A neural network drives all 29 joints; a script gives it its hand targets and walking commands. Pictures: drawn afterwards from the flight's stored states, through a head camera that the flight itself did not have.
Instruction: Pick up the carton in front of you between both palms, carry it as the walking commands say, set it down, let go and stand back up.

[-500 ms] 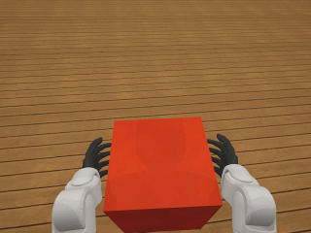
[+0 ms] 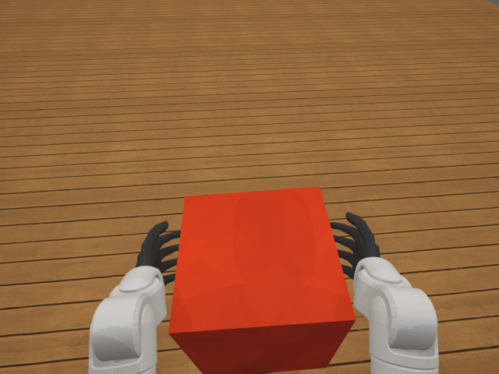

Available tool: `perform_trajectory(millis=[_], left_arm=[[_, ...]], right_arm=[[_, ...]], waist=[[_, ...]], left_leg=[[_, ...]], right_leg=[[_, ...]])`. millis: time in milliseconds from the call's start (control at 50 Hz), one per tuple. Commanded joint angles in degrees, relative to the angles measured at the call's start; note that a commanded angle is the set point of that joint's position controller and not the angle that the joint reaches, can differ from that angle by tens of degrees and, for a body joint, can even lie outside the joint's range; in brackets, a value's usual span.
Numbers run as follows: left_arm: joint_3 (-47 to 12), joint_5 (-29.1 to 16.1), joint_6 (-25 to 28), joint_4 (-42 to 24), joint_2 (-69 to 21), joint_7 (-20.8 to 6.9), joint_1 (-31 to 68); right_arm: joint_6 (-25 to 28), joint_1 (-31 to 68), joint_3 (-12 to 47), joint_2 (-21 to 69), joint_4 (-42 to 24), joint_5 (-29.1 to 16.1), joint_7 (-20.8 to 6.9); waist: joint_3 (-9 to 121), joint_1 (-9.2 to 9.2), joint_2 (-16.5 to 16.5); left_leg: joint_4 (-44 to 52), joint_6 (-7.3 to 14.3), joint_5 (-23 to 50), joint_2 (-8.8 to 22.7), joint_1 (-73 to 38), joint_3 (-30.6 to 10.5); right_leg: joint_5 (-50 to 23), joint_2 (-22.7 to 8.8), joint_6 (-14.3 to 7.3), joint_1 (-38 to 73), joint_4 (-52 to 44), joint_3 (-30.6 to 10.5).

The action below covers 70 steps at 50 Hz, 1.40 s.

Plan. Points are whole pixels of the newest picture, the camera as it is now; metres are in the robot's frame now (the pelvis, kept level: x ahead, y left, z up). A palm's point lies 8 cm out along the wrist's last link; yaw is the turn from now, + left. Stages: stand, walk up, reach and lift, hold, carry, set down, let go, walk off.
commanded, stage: carry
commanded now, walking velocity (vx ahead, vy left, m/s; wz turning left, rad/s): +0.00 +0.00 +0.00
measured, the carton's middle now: (259, 286) +0.26 +0.00 +0.01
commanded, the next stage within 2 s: none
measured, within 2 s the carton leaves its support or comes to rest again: neither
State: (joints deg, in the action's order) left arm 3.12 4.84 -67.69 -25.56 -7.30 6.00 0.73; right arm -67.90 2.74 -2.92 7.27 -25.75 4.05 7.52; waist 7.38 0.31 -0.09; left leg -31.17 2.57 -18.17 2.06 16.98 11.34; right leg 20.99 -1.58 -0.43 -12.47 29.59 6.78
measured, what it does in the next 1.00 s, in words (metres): stands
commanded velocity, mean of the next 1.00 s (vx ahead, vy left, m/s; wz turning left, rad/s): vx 0.00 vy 0.00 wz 0.00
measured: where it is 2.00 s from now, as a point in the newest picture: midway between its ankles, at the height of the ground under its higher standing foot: outside the picture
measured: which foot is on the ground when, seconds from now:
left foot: down 0.00-1.00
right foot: down 0.00-1.00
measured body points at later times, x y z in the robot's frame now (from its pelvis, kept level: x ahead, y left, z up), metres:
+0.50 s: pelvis -0.02 +0.00 +0.00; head -0.04 +0.01 +0.45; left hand +0.27 +0.15 +0.03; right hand +0.27 -0.15 +0.04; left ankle -0.02 +0.08 -0.73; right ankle -0.06 -0.10 -0.73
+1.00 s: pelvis -0.04 +0.01 +0.00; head -0.06 +0.02 +0.45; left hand +0.26 +0.16 +0.03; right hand +0.26 -0.14 +0.04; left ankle -0.02 +0.08 -0.73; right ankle -0.06 -0.10 -0.73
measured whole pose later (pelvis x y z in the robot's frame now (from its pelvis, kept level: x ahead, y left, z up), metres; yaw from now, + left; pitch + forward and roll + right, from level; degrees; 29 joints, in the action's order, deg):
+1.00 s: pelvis -0.04 +0.01 +0.00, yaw +0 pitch +2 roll +0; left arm 9.0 12.6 -42.4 9.3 -7.9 2.5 11.1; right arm -41.0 12.1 -9.3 8.1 9.2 13.4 2.0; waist 5.0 -0.3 0.2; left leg -29.2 3.8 -14.3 1.8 16.9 11.9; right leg 17.3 -2.1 0.1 -13.1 28.8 6.5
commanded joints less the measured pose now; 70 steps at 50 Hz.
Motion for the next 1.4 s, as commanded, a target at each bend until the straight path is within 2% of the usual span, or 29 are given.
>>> perform_trajectory(millis=[0,60,160,200,220,280,300,400,480,500,520,540,560,580,660,720,740,780,820,900,940,1000,1080,1140,1180,1200,1280,1300,1380], left_arm=[[-33.3,-12.8,4.3,1.0,-39.0,-8.9,24.6],[-33.4,-12.0,6.8,2.3,-40.3,-9.5,27.9],[-33.8,-12.0,11.2,9.2,-44.8,-11.4,28.3],[-30.9,-10.0,13.1,12.3,-43.2,-11.8,27.9],[-27.0,-7.8,14.6,13.9,-41.7,-11.8,27.8],[-26.2,-6.5,17.9,20.1,-42.0,-12.9,28.2],[-25.6,-6.4,19.4,20.6,-42.2,-13.2,29.9],[-21.4,-4.3,26.2,26.9,-43.6,-14.5,35.2],[-21.5,-4.9,30.8,31.7,-46.9,-16.6,38.9],[-20.5,-3.9,31.1,35.2,-47.6,-17.0,37.3],[-22.0,-4.7,31.8,36.3,-49.1,-17.2,37.9],[-22.2,-3.9,32.3,35.1,-50.7,-17.3,39.1],[-23.4,-4.6,32.4,33.1,-49.7,-17.7,38.6],[-25.3,-6.3,32.3,32.1,-52.1,-17.7,40.4],[-26.9,-7.3,29.4,31.5,-53.2,-17.6,35.4],[-26.2,-6.3,28.0,29.9,-52.2,-17.1,33.5],[-26.5,-7.3,28.3,27.8,-50.1,-16.9,37.3],[-25.5,-6.0,27.9,30.0,-49.0,-16.8,34.2],[-25.2,-5.4,28.0,28.1,-49.0,-17.0,35.6],[-27.5,-8.0,28.6,27.9,-52.1,-17.5,40.5],[-26.7,-7.7,28.3,29.9,-51.7,-17.6,38.5],[-26.3,-6.3,28.3,29.8,-51.3,-17.3,37.9],[-23.9,-4.9,27.5,33.0,-51.0,-17.3,35.8],[-26.7,-6.6,28.0,29.0,-52.1,-17.4,39.3],[-24.9,-6.7,28.1,31.0,-51.6,-17.9,37.5],[-26.8,-7.2,28.4,29.0,-50.8,-18.0,39.0],[-27.3,-6.6,28.2,28.2,-51.6,-17.7,39.6],[-25.6,-6.4,27.4,30.9,-51.4,-17.7,38.4],[-26.0,-6.5,27.9,31.7,-52.2,-17.8,37.6]], right_arm=[[4.4,20.2,33.9,43.3,4.5,-13.1,-10.1],[7.2,21.0,31.7,42.7,8.0,-12.0,-11.0],[12.1,26.4,32.0,45.2,10.3,-11.5,-13.0],[14.1,26.3,30.7,44.4,12.1,-10.4,-13.5],[15.1,26.8,29.7,43.4,14.3,-8.9,-13.4],[18.4,28.1,27.5,43.6,18.8,-8.4,-14.1],[20.2,27.4,27.3,43.9,19.2,-6.5,-14.3],[26.1,29.3,19.8,44.3,32.0,-2.1,-15.9],[31.0,34.0,22.1,49.2,34.3,-3.7,-17.8],[31.8,36.8,21.8,50.2,34.7,-4.1,-18.3],[32.4,37.9,23.1,50.6,35.0,-4.8,-18.7],[32.4,36.9,21.7,51.1,36.7,-2.9,-18.9],[32.5,35.4,23.1,52.8,35.5,-3.9,-19.1],[32.6,35.5,24.4,51.9,34.5,-4.1,-19.1],[30.1,33.6,27.8,54.5,30.6,-5.3,-18.7],[28.1,33.5,27.5,52.9,29.2,-6.2,-18.4],[27.6,30.2,23.8,51.8,34.1,-3.5,-18.3],[28.2,30.4,24.2,50.7,32.3,-3.6,-18.4],[28.2,29.6,23.7,52.8,33.3,-3.4,-18.6],[28.6,33.0,24.5,52.9,32.9,-4.2,-18.6],[28.7,32.3,24.9,53.9,31.3,-4.9,-18.6],[28.6,32.0,24.1,53.1,33.4,-4.0,-18.9],[27.9,36.4,25.7,53.1,30.9,-5.3,-18.7],[28.1,32.9,23.3,53.7,33.6,-4.7,-19.1],[28.0,32.0,24.2,52.9,33.7,-3.9,-18.7],[28.3,31.7,23.8,53.4,34.9,-4.4,-18.9],[28.1,33.6,25.3,54.3,32.9,-4.4,-18.9],[28.3,32.7,23.0,53.4,32.4,-3.5,-18.9],[28.1,33.1,24.3,52.8,32.6,-4.0,-18.8]], waist=[[10.8,0.05,1.6],[9.2,-0.33,-4.5],[10.5,-0.3,-0.3],[11.3,-0.2,-0.3],[10.1,-0.11,2.6],[10.5,-0.16,1.1],[12.2,0.01,-1.0],[9.3,-0.3,0.6],[11.7,-0.42,-2.4],[11.7,-0.24,3.2],[12.1,-0.52,0.8],[12.3,-0.25,-0.4],[13.1,-0.23,2.5],[12.0,-0.43,-1.5],[12.7,-0.32,2.0],[14.0,-0.22,0.0],[10.6,-0.54,-1.7],[13.1,-0.41,-0.8],[13.7,-0.15,0.0],[10.5,-0.57,-2.0],[11.6,-0.27,0.9],[12.4,-0.27,-2.5],[8.5,-0.36,1.4],[11.1,-0.61,-1.7],[13.1,-0.54,2.7],[13.8,-0.44,-1.7],[11.5,-0.74,1.3],[12.0,-0.95,-1.2],[10.5,-0.37,-1.2]], left_leg=[[1.1,-0.1,28.8,7.0,-7.7,-6.7],[2.1,-0.3,29.7,7.2,-8.9,-6.2],[4.3,0.1,23.2,7.6,-8.5,-8.2],[4.4,0.8,23.3,8.9,-9.6,-8.8],[3.8,0.2,24.2,8.7,-8.1,-8.3],[3.4,0.5,25.0,7.7,-9.1,-7.9],[3.5,-1.8,29.0,9.3,-9.5,-9.1],[6.3,0.8,17.2,7.6,-8.7,-7.9],[5.5,0.1,23.1,7.9,-9.7,-7.8],[5.4,0.6,21.9,9.0,-9.3,-8.2],[5.3,0.4,21.1,8.1,-9.4,-7.9],[6.8,0.3,22.4,7.6,-10.3,-7.4],[5.0,0.6,19.8,8.1,-9.8,-7.8],[6.5,0.1,19.3,7.2,-9.4,-7.5],[5.3,0.5,17.9,7.9,-9.6,-8.0],[5.1,1.1,21.0,8.5,-10.2,-8.4],[5.5,0.8,20.9,7.9,-8.4,-7.6],[5.0,0.8,24.0,7.5,-9.4,-7.4],[4.3,0.3,25.5,8.2,-9.6,-8.1],[6.7,0.3,19.9,7.4,-9.8,-7.6],[6.7,1.3,18.1,8.3,-8.0,-8.2],[6.6,1.0,19.8,8.2,-7.8,-9.4],[8.2,0.6,17.3,7.6,-5.7,-9.0],[8.2,0.9,17.8,7.4,-8.5,-8.9],[8.2,1.5,16.8,8.0,-8.4,-9.4],[8.1,1.3,17.1,9.0,-9.3,-9.3],[7.5,1.6,21.5,8.1,-9.3,-8.9],[7.7,1.3,20.1,7.6,-8.9,-7.8],[7.5,0.8,18.2,7.6,-9.0,-8.0]], right_leg=[[-35.0,-7.3,-0.4,4.2,-1.2,-5.3],[-29.8,-6.6,-0.5,1.8,-2.6,-5.5],[-19.3,-6.8,-0.8,3.1,-2.9,-5.1],[-19.8,-6.3,-1.3,1.5,-3.3,-5.7],[-21.6,-6.4,-0.6,2.4,-4.5,-5.6],[-21.9,-6.9,-0.7,3.0,-4.0,-6.4],[-21.8,-5.9,-0.3,3.7,-2.5,-4.9],[-16.3,-6.5,-1.0,-0.2,-5.4,-6.4],[-17.9,-6.3,-1.0,2.5,-3.4,-5.4],[-17.9,-5.8,-1.6,2.1,-4.2,-5.0],[-18.6,-6.3,-1.8,2.5,-5.0,-6.9],[-17.4,-6.7,-1.8,0.7,-3.6,-6.6],[-17.2,-5.9,-0.9,3.6,-5.1,-5.9],[-17.1,-6.9,-1.0,2.2,-4.7,-5.9],[-17.0,-6.4,-0.8,1.7,-4.6,-6.0],[-17.0,-7.1,-1.6,2.2,-4.1,-6.2],[-18.4,-6.5,-1.1,1.3,-4.3,-5.9],[-23.0,-7.0,-0.8,2.4,-3.3,-5.7],[-18.9,-6.1,-0.5,2.5,-3.5,-4.7],[-16.2,-6.7,-0.9,-1.6,-3.5,-5.7],[-14.7,-6.7,-0.9,0.7,-4.4,-5.5],[-13.0,-5.7,-0.8,1.9,-4.0,-5.9],[-11.2,-5.8,-0.7,-0.3,-4.9,-5.4],[-11.9,-6.6,-0.7,-1.3,-4.7,-6.5],[-10.7,-6.0,-0.4,0.8,-3.8,-4.6],[-10.4,-6.5,-0.8,0.0,-4.4,-5.5],[-12.7,-6.4,-0.9,-1.4,-3.7,-5.9],[-12.7,-7.1,-1.4,-1.0,-4.3,-6.1],[-13.6,-6.9,-1.0,-2.5,-5.6,-6.9]])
